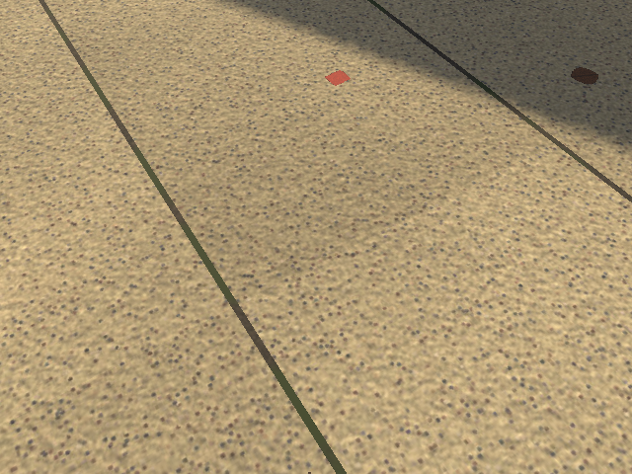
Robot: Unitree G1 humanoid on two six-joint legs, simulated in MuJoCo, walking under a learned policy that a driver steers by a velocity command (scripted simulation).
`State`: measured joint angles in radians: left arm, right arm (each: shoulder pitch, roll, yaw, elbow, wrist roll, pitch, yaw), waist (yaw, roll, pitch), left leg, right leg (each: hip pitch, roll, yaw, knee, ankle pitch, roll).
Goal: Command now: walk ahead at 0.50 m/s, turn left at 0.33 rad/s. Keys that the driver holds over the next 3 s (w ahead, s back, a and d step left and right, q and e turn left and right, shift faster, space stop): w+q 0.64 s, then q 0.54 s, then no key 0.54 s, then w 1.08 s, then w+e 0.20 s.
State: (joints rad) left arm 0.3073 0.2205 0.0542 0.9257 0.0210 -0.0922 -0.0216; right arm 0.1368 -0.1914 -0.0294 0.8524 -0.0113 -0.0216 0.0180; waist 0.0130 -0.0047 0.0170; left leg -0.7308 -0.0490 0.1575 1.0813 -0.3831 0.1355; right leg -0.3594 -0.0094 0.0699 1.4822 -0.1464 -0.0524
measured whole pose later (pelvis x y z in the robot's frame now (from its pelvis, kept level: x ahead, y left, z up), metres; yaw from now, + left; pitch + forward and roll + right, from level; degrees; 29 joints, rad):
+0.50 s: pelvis +0.31 +0.02 +0.07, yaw +18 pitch +4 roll +0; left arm -0.05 0.22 0.00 0.62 0.02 -0.06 -0.02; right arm 0.53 -0.25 -0.08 0.86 -0.01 -0.07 -0.02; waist -0.12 -0.03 0.00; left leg 0.08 -0.15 -0.25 0.34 -0.42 0.13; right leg -0.55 0.03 -0.02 0.52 -0.07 -0.06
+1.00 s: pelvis +0.52 +0.10 +0.07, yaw +34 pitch +1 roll -1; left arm 0.35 0.25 0.04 0.79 0.00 -0.04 0.03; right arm 0.10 -0.23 -0.04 0.64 -0.05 0.00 0.06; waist 0.05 0.01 0.06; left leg -0.48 -0.03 0.06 0.58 -0.13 0.09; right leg -0.09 -0.03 -0.27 0.53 -0.44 -0.02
